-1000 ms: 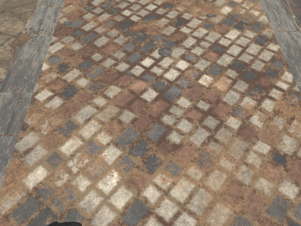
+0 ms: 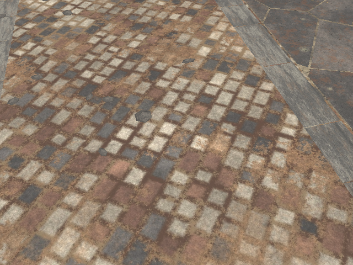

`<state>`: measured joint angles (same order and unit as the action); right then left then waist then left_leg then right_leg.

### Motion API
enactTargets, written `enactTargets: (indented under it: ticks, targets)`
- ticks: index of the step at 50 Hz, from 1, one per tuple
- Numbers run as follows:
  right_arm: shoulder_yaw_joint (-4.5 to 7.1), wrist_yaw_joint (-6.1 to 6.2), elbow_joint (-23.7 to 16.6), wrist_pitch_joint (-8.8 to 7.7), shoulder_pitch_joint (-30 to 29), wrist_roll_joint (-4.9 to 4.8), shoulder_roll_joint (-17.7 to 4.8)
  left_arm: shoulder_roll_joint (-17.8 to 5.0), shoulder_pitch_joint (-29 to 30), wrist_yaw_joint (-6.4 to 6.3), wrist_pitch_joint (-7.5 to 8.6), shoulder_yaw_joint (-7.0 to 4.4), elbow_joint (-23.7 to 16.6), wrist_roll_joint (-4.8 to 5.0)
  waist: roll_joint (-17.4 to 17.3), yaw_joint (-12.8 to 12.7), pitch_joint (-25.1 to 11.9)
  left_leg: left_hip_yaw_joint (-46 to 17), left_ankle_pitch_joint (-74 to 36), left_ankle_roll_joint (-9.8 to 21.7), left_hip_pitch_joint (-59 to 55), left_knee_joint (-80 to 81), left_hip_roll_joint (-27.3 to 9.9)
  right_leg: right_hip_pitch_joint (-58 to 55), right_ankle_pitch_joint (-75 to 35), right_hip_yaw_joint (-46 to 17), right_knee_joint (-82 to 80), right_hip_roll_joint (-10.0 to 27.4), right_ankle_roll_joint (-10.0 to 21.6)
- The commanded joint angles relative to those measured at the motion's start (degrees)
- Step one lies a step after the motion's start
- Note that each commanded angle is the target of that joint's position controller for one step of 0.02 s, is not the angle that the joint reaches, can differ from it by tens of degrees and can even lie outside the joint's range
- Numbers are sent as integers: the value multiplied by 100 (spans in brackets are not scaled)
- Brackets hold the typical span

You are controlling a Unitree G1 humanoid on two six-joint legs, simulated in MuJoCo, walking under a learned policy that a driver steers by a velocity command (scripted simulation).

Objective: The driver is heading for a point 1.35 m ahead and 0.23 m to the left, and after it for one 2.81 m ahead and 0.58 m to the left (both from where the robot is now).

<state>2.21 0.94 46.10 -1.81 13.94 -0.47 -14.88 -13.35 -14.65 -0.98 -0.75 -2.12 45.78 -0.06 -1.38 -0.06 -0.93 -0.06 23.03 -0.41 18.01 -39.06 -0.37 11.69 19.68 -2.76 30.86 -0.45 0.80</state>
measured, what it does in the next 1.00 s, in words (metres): walks ahead: left foot, then right foot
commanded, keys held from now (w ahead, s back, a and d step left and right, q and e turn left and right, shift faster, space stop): w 0.72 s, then w+q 0.28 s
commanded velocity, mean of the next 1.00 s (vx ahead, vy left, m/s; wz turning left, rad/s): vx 0.43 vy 0.00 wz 0.06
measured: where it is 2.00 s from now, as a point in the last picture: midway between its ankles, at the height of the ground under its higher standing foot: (203, 255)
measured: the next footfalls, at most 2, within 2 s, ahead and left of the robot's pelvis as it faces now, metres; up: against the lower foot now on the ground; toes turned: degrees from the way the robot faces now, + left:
left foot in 0.14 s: +0.08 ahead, +0.12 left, +0.00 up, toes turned +1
right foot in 0.62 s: +0.42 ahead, -0.12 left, +0.00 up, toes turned -1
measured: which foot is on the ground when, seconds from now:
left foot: up 0.00-0.12, down 0.14-0.62, up 0.64-1.00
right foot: down 0.00-0.14, up 0.16-0.60, down 0.62-1.00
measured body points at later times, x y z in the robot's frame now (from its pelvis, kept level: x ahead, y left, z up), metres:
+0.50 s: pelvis +0.17 +0.02 +0.01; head +0.20 +0.03 +0.46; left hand +0.39 +0.25 -0.09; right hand +0.14 -0.25 -0.12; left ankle +0.04 +0.12 -0.73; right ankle +0.35 -0.13 -0.69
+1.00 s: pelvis +0.44 -0.03 +0.01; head +0.46 -0.03 +0.46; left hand +0.45 +0.25 -0.12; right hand +0.62 -0.28 -0.09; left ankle +0.61 +0.16 -0.67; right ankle +0.38 -0.12 -0.73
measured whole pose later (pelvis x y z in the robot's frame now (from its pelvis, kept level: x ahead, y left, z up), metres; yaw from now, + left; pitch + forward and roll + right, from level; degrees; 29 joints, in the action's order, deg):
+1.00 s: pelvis +0.44 -0.03 +0.01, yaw +6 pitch +0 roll -2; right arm 3.2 -0.5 43.8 -3.1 10.4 -1.2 -16.5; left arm -15.2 -18.0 0.6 6.1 -3.1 51.0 -0.6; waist -2.8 -3.6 0.8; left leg -4.9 -4.3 0.3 40.6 -44.2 -6.4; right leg -0.9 12.2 8.0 10.6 -4.2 3.4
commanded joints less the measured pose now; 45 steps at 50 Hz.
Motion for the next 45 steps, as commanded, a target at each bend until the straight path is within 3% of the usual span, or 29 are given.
enactTargets:
  ticks: [1,3,5,6,7,8,9,10,11,13,17,20,23,26,28,29,30,31,32,33,34,35,36,37,40,42,45]
  targets:
    - [173,-65,-675,-315,-720,-123,-536,-1109,-327,-68,240,-293,-165,69,1470,-302,891,-120,678,341,1608,-734,-197,-203,1754,-2520,-2015,1769,1291]
    - [149,-175,-642,-427,-662,-135,-462,-1090,-148,-51,280,-294,-205,154,1144,-193,730,-34,463,496,1182,33,-227,-313,1136,-2089,-1932,1596,1164]
    - [187,-229,-312,-460,-34,-78,-430,-1124,220,-9,248,-304,-285,207,921,192,359,372,-1024,449,-552,1101,122,349,332,-1322,-1613,1138,929]
    - [244,-228,-116,-431,394,-45,-504,-1020,220,2,245,-280,-294,166,806,350,166,411,-1274,365,-1320,1129,244,690,106,-1066,-1276,947,809]
    - [299,-201,4,-404,906,-59,-630,-769,307,19,274,-202,-340,113,495,562,19,-14,-1093,437,-1998,1270,-62,1146,-29,-738,-564,693,593]
    - [429,-153,30,-402,1453,-50,-1212,-323,362,40,358,-73,-543,37,-1009,659,-167,-1926,-601,945,-2752,2025,-1288,2129,269,74,1365,-34,133]
    - [469,-213,54,-424,1721,6,-1424,-580,460,13,471,-149,-720,147,-1608,733,-106,-3893,280,1707,-2838,2799,-2206,3117,1343,-59,2683,-247,33]
    - [353,-207,-53,-454,1277,23,-1089,-895,373,27,542,-245,-659,254,-890,482,337,-3736,819,1723,-2546,2839,-2233,3561,1108,-369,3358,177,152]
    - [290,-198,-150,-467,976,32,-873,-902,347,71,574,-250,-580,285,-632,357,559,-3164,844,1527,-2370,2868,-1950,3696,518,-328,3481,396,269]
    - [223,-207,-225,-452,669,43,-776,-814,415,114,594,-265,-509,156,-371,233,667,-2246,-242,1258,-2112,3023,-1573,3610,-297,-207,3157,675,300]
    - [200,-150,-142,-377,870,26,-774,-540,702,215,556,-204,-573,69,-323,265,509,-1067,-2289,1186,-1901,3148,-1150,3241,-1136,179,2265,644,11]
    - [219,-78,-75,-317,966,14,-902,-344,1296,259,581,-103,-786,86,-330,405,583,-585,-2504,1125,-1580,3223,-995,2790,-1899,333,1044,501,-134]
    - [246,-49,35,-299,1176,-30,-999,-385,1760,334,605,-78,-948,131,-357,513,733,-503,-2272,1143,-1457,3298,-1130,2385,-2327,406,373,348,-119]
    - [282,-39,125,-263,1165,-93,-1026,-558,1925,405,638,-111,-1071,151,-371,373,813,-517,-2604,1052,-1917,3114,-1411,2379,-2126,269,15,338,117]
    - [324,-23,138,-217,1088,-83,-1123,-741,1677,416,654,-180,-1034,135,-440,143,556,-446,-3795,936,-2237,2639,-1472,1911,-1769,362,-87,185,303]
    - [345,-14,131,-181,1023,-66,-1189,-884,1245,386,645,-258,-928,125,-519,-119,207,-339,-4852,862,-2294,2049,-1397,1268,-1622,517,-105,4,430]
    - [313,1,114,-132,983,-36,-1121,-1103,350,329,622,-390,-655,128,-459,-568,-370,-125,-5467,713,-2041,964,-1133,75,-1637,658,-173,-155,600]
    - [218,25,-2,-118,1030,49,-937,-1416,-703,254,591,-487,-428,82,-77,-958,-1184,-15,-4168,525,-833,-695,-884,-1768,-1523,-227,76,649,908]
    - [-30,-42,-100,-223,1892,23,-52,-1936,-1112,282,590,-578,-294,6,1623,-462,-2098,-92,-72,134,1415,-2935,257,-3689,153,-3224,-534,2132,1866]
    - [65,-66,-17,-363,1557,-113,-554,-1372,-1063,290,606,-427,-289,62,1420,-688,-2075,-895,929,215,2059,-3650,243,-3500,1013,-4258,-1459,2176,1770]
    - [181,-96,-244,-434,888,-265,-929,-1141,-580,275,613,-337,-313,76,1112,-609,-1021,-755,524,286,2523,-3802,-73,-2705,811,-3360,-1564,2020,1479]
    - [161,-75,-345,-472,519,-228,-920,-1036,-142,271,613,-294,-375,61,560,-424,-522,-573,-37,320,2345,-3525,-381,-1815,116,-2609,-1644,1816,1336]
    - [181,-53,-353,-470,365,-102,-864,-909,144,290,626,-263,-393,9,334,-237,-202,-508,-404,294,2113,-3189,-578,-1079,-558,-2067,-1769,1588,1273]
    - [204,-58,-298,-402,538,-83,-812,-768,316,293,665,-228,-396,-65,504,-9,-172,-579,-663,290,1727,-2996,-765,-651,-928,-1632,-1919,1423,1211]
    - [175,-44,-177,-165,754,-116,-560,-751,356,290,801,-250,-210,-32,566,167,9,-568,-911,170,1456,-2690,-879,-33,-1308,-853,-2366,1309,1270]
    - [182,-15,-300,-105,406,-93,-564,-868,241,247,841,-286,-67,-54,467,100,277,-695,-1342,74,1863,-2323,-865,21,-1488,-497,-2548,1325,1264]
    - [196,-45,-409,-153,20,-82,-559,-941,107,173,816,-291,57,-63,378,-29,378,-796,-2306,29,2222,-1475,-722,-296,-1893,43,-2576,1243,1121]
